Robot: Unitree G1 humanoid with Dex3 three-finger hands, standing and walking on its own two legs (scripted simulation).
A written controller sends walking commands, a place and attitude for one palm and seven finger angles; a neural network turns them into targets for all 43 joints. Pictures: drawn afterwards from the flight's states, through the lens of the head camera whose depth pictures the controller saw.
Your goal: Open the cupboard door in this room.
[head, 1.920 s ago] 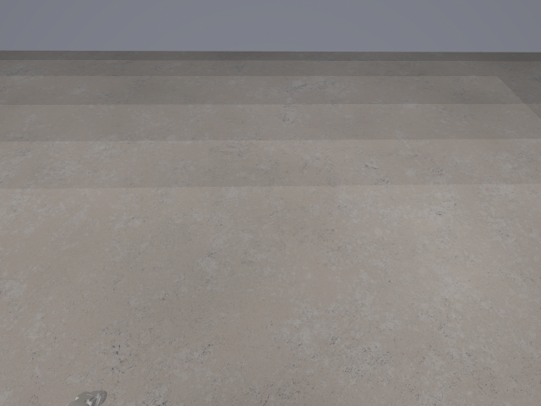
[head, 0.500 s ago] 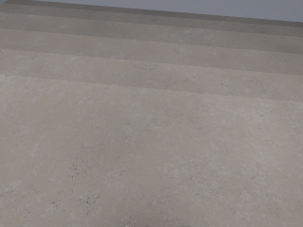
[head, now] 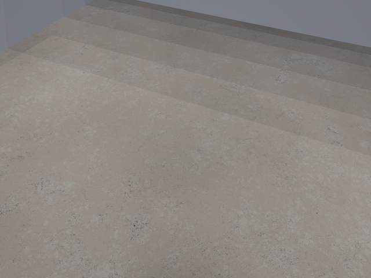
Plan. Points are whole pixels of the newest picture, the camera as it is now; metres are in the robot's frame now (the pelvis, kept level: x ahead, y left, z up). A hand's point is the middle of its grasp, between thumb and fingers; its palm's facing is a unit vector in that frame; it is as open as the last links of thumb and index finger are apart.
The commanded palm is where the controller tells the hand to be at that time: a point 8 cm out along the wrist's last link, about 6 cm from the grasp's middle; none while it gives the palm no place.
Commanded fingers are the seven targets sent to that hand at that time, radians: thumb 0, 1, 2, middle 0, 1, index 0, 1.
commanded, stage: turn or walk to find it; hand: left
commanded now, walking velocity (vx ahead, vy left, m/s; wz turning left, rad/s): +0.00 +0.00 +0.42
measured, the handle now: out of the picture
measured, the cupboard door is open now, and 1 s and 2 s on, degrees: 0 0 0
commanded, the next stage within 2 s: stand and wait in 1.60 s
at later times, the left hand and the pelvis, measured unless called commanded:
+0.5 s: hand out of the picture +0.03 +0.22 -0.15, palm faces +0.20 -0.94 -0.29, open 7.4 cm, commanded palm none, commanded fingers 0.00 0.90 0.90 -0.20 -0.30 -0.20 -0.30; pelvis -0.03 +0.00 +0.00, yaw +10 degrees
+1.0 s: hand out of the picture -0.12 +0.23 -0.18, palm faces +0.44 -0.87 -0.23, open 7.4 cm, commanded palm none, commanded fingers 0.00 0.90 0.90 -0.20 -0.30 -0.20 -0.30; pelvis -0.07 +0.03 +0.00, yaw +24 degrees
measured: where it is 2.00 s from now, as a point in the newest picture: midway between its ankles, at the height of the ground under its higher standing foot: outside the picture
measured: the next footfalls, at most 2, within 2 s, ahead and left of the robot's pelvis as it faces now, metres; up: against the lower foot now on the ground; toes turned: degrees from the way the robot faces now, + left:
left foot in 0.04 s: +0.03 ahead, +0.12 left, +0.00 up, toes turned +5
right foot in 0.50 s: +0.02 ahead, -0.10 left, +0.00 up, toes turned +8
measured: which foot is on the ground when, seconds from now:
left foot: up 0.00-0.02, down 0.04-0.50, up 0.52-0.88, down 0.90-1.00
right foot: down 0.00-0.04, up 0.06-0.48, down 0.50-0.90, up 0.92-1.00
